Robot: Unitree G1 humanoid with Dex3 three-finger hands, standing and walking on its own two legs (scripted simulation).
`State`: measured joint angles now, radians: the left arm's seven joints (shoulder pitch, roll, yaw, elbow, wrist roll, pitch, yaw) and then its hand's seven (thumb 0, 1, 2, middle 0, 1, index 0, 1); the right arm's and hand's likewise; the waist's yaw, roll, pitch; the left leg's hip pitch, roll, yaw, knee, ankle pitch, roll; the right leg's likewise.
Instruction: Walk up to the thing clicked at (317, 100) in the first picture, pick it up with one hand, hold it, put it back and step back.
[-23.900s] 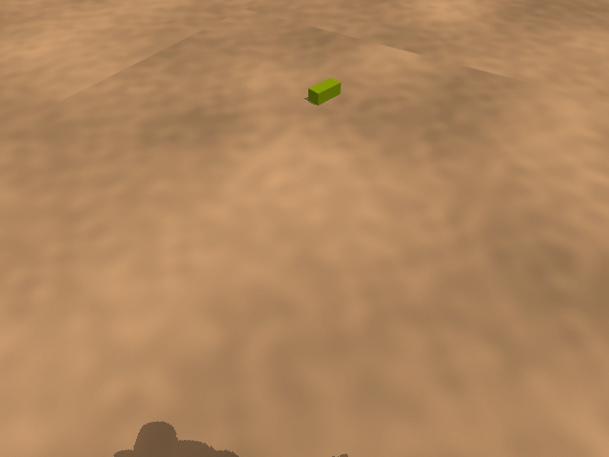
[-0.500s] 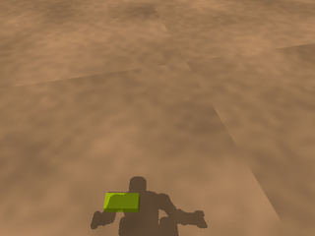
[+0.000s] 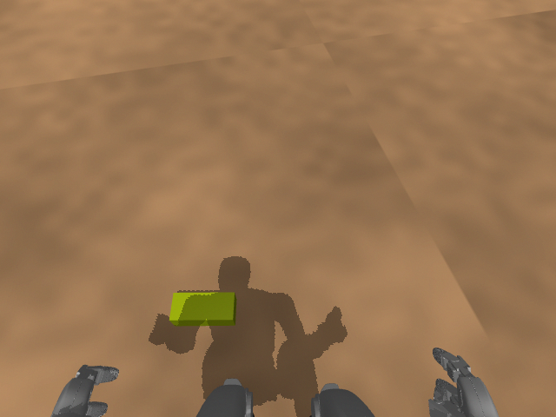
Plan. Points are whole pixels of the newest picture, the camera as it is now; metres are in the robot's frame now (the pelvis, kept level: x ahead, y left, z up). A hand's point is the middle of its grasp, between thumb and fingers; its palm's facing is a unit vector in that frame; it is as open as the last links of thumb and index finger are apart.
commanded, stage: rise first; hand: left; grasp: from above
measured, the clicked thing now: (204, 309) +0.44 +0.24 -0.67
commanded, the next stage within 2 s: none
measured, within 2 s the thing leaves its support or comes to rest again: neither
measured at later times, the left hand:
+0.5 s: hand (119, 414) +0.14 +0.27 -0.20, palm faces -0.26 -0.82 -0.51, open 14.2 cm
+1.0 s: hand (157, 347) +0.28 +0.29 -0.40, palm faces -0.47 -0.33 -0.82, open 14.1 cm
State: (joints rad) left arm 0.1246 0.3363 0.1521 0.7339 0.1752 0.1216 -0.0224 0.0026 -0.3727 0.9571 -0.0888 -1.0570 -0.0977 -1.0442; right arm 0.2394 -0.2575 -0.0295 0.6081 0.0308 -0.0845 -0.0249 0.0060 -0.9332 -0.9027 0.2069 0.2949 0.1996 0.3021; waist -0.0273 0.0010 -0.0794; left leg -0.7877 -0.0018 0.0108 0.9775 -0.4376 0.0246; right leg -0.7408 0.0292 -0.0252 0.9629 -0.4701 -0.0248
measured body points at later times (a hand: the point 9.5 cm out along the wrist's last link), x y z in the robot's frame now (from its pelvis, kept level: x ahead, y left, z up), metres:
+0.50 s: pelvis -0.01 +0.00 -0.07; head +0.12 +0.02 +0.37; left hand +0.16 +0.31 -0.17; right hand +0.18 -0.25 -0.15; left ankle +0.02 +0.10 -0.68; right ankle +0.00 -0.11 -0.68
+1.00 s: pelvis -0.08 +0.00 -0.26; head +0.13 +0.01 +0.13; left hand +0.30 +0.30 -0.35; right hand +0.06 -0.28 -0.40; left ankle +0.02 +0.10 -0.68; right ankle +0.00 -0.11 -0.68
